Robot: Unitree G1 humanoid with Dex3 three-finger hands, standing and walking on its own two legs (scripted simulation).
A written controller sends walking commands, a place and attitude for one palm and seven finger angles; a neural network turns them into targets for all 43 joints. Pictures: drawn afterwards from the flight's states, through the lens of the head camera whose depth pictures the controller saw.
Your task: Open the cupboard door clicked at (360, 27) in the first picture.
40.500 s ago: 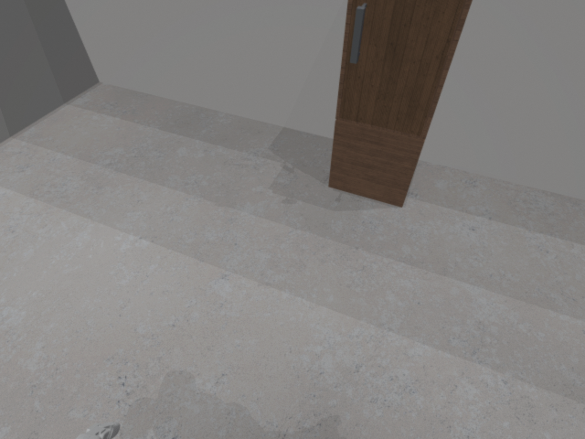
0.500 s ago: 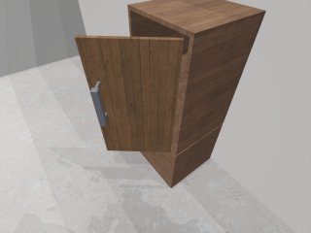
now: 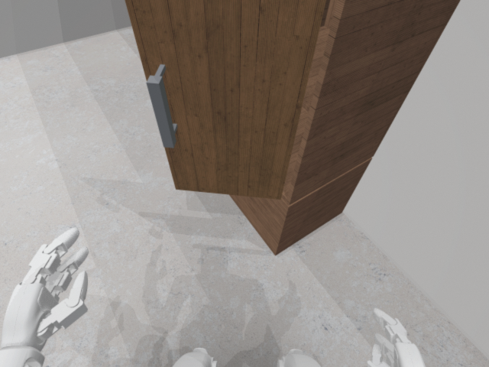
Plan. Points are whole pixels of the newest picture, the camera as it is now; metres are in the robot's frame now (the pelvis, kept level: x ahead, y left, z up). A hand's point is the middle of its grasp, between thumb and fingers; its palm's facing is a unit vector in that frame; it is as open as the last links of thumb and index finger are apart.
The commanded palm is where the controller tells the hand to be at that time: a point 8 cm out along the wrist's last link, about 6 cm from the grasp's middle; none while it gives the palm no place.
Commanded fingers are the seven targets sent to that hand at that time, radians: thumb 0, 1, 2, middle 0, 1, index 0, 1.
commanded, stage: raise the hand with hooked fingers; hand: left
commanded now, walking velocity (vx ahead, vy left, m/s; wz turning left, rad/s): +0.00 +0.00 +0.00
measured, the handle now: (165, 108) +0.60 +0.21 +0.05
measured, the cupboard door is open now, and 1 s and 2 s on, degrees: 51 51 51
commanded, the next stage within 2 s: move the hooked fingers beside the handle in 1.84 s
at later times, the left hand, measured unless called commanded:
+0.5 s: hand (76, 288) +0.23 +0.27 +0.01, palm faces -0.01 -1.00 -0.07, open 10.7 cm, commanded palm +0.21 +0.32 +0.02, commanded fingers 0.00 -0.01 0.51 -0.27 -0.88 -0.27 -0.88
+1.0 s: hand (70, 254) +0.27 +0.28 +0.04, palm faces -0.03 -1.00 -0.06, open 13.5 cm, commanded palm +0.25 +0.33 +0.05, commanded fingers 0.00 -0.50 0.30 -0.30 -1.20 -0.30 -1.20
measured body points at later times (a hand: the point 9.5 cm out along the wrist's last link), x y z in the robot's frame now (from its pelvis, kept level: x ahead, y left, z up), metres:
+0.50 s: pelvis +0.02 +0.01 -0.04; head +0.10 +0.03 +0.40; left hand +0.22 +0.33 +0.02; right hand +0.22 -0.21 -0.11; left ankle +0.03 +0.11 -0.69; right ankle +0.05 -0.12 -0.69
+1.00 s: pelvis +0.02 +0.02 -0.02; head +0.08 +0.04 +0.43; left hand +0.26 +0.33 +0.05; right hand +0.19 -0.22 -0.08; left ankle +0.03 +0.11 -0.69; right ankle +0.05 -0.12 -0.69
